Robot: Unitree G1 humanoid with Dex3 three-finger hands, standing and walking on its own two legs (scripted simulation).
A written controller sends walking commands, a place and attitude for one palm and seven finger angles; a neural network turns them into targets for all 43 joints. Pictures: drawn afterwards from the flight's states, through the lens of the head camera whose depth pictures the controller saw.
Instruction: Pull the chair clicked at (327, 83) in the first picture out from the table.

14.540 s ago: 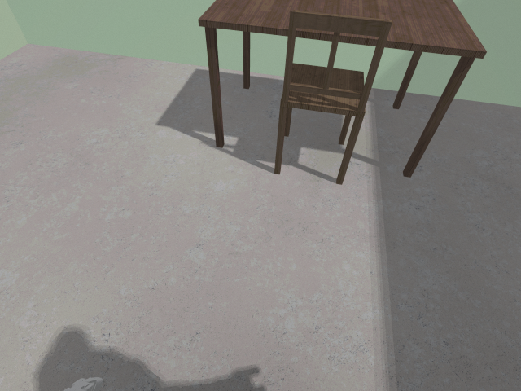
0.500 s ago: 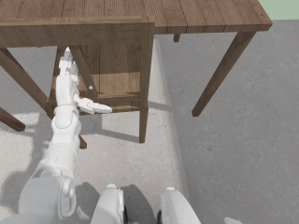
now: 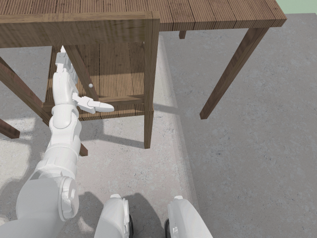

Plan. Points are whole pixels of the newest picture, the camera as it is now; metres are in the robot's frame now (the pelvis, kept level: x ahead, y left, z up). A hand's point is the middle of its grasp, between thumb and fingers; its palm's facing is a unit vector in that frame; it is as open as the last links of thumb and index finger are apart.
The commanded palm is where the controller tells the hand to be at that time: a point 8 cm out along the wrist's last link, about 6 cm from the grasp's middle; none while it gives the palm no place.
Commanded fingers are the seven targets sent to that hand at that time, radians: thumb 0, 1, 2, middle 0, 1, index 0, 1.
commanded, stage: push the fingers through the gap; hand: left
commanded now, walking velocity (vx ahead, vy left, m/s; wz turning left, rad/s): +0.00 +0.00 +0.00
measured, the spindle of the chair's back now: (84, 77) +0.52 +0.16 +0.02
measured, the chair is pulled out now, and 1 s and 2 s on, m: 0.00 0.00 0.06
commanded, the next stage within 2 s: hook a spindle and tug to test in 0.08 s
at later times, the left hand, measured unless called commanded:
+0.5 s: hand (92, 83) +0.49 +0.14 +0.04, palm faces +0.08 -1.00 -0.01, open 15.8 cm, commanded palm +0.46 +0.18 +0.03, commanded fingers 0.00 -0.39 0.35 -0.36 -1.01 -0.36 -1.01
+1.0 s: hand (91, 83) +0.49 +0.14 +0.04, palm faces +0.08 -1.00 -0.01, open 6.6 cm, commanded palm +0.46 +0.18 +0.03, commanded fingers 0.00 0.90 0.90 -0.50 -1.45 -0.50 -1.45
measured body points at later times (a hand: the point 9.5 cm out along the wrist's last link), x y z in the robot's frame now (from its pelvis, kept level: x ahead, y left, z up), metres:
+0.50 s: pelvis +0.00 +0.00 +0.00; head +0.14 +0.02 +0.42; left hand +0.48 +0.19 +0.04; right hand +0.05 -0.26 -0.12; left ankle +0.05 +0.11 -0.61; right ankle +0.01 -0.12 -0.61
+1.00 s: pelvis +0.00 +0.00 +0.00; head +0.14 +0.02 +0.43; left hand +0.48 +0.19 +0.04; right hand +0.04 -0.26 -0.12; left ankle +0.05 +0.11 -0.61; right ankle +0.01 -0.12 -0.61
